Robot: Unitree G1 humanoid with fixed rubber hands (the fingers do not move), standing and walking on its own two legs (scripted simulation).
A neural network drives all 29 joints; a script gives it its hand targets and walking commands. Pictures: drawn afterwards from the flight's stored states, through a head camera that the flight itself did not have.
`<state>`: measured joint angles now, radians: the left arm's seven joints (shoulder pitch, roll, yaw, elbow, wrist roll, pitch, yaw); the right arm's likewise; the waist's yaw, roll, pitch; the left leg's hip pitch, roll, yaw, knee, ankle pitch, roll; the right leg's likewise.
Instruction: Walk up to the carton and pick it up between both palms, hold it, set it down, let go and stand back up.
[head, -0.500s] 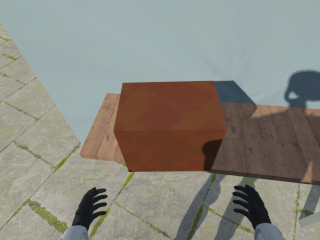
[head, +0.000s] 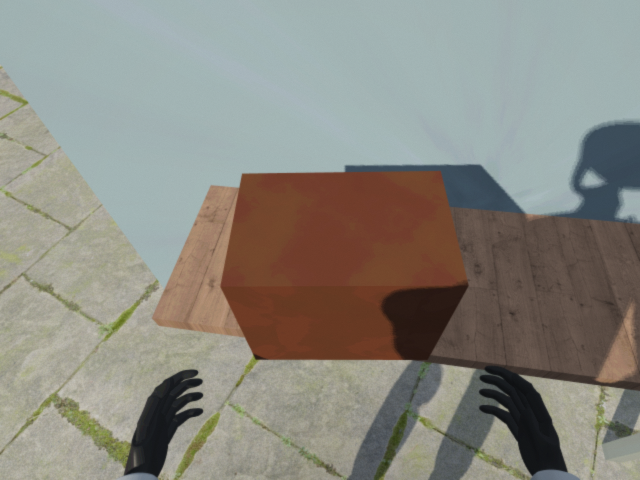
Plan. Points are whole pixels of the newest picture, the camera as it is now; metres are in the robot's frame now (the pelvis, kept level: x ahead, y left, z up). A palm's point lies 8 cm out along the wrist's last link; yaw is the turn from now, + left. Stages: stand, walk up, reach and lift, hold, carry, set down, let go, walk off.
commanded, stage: reach and lift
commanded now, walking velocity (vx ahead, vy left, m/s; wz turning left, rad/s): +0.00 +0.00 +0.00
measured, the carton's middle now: (340, 272) +0.38 +0.01 +0.01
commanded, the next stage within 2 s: none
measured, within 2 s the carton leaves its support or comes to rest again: neither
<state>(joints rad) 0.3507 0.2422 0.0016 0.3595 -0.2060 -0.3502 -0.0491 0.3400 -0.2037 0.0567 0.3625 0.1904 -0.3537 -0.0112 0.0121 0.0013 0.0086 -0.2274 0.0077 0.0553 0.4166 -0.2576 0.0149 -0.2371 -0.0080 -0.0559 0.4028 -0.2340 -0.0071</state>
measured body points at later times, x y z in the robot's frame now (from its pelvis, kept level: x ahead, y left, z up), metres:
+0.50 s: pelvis -0.03 +0.00 +0.00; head -0.03 +0.01 +0.45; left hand +0.25 +0.24 +0.01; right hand +0.26 -0.20 +0.01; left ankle -0.03 +0.11 -0.74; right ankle -0.02 -0.11 -0.74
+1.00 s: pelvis -0.02 +0.00 +0.01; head -0.02 -0.01 +0.46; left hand +0.31 +0.26 +0.07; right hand +0.33 -0.21 +0.07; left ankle -0.03 +0.11 -0.74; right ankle -0.02 -0.11 -0.74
